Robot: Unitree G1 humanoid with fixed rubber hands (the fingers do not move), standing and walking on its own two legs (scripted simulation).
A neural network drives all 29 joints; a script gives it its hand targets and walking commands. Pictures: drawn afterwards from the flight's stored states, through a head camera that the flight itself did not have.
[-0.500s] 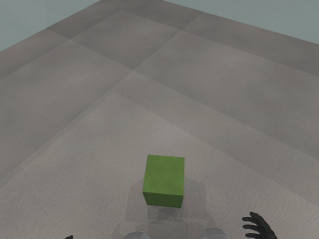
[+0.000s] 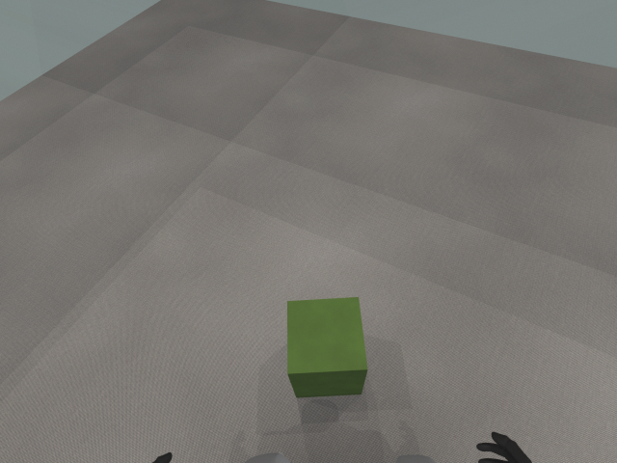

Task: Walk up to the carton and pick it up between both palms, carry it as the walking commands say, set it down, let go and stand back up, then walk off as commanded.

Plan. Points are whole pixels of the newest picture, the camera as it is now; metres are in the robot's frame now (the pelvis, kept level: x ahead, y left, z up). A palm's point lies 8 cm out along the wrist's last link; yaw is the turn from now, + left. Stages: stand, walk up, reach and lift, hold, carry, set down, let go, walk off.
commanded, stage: walk up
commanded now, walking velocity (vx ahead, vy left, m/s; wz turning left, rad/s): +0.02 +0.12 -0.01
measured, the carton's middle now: (325, 349) +0.45 +0.00 -0.62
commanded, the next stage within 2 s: stand in 1.22 s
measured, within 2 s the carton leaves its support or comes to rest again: neither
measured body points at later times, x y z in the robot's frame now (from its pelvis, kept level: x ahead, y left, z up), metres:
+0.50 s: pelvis -0.02 +0.02 +0.01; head +0.00 +0.03 +0.46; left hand +0.08 +0.26 -0.13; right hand +0.05 -0.23 -0.11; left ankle +0.01 +0.10 -0.72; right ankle -0.03 -0.13 -0.72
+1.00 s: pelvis +0.07 +0.05 +0.02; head +0.09 +0.07 +0.47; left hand +0.15 +0.29 -0.12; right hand +0.11 -0.21 -0.09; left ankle +0.02 +0.12 -0.72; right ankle +0.01 -0.12 -0.68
